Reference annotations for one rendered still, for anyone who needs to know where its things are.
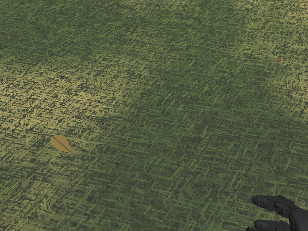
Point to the robot right hand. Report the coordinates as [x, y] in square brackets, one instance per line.
[298, 218]

